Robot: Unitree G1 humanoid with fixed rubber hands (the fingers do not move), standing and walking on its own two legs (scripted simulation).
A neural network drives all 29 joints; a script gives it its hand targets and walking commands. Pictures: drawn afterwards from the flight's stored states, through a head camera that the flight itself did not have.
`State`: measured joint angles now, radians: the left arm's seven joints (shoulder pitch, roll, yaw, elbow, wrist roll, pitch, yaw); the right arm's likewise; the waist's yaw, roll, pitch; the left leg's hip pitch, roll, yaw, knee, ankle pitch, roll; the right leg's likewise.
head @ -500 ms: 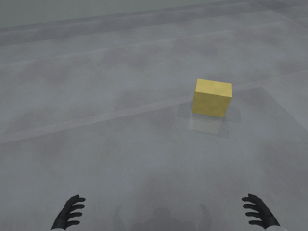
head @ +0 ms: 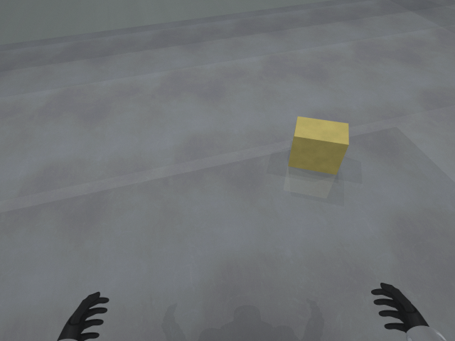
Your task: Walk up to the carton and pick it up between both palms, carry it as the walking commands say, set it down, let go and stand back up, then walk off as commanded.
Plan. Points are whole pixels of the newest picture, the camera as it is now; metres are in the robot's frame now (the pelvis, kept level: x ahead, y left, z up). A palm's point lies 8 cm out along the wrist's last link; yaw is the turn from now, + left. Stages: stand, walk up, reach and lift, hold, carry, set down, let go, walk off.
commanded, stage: stand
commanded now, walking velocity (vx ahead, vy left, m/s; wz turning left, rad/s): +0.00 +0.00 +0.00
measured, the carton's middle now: (317, 145) +1.18 -0.49 -0.64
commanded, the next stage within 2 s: walk up in 1.28 s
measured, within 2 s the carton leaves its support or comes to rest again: neither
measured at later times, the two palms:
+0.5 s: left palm out of the picture +0.13 +0.29 -0.07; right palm out of the picture +0.10 -0.32 -0.08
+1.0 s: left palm out of the picture +0.10 +0.32 -0.08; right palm out of the picture +0.09 -0.31 -0.08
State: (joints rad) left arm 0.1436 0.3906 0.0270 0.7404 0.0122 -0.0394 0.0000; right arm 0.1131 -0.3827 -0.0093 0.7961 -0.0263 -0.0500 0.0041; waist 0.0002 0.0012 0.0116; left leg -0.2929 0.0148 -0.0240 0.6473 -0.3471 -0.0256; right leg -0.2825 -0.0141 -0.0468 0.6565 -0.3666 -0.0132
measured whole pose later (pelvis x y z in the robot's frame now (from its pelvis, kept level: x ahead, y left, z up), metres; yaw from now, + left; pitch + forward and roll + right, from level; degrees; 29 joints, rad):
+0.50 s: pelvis -0.01 -0.01 +0.02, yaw +0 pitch -2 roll +0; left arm 0.10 0.39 0.00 0.91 0.01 -0.04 -0.01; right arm 0.11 -0.39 -0.01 0.96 -0.02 -0.04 0.01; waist 0.00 0.00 0.03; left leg -0.19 0.03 -0.02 0.46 -0.24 -0.04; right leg -0.18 0.00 -0.05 0.48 -0.26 -0.03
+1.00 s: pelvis -0.01 +0.00 +0.02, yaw -1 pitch -2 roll +0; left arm 0.10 0.41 0.00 1.03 0.01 -0.03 0.00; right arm 0.09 -0.39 -0.02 1.05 -0.01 -0.03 0.01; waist 0.01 -0.01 0.03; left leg -0.14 0.02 0.00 0.35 -0.18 -0.02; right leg -0.14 0.00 -0.02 0.36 -0.19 -0.01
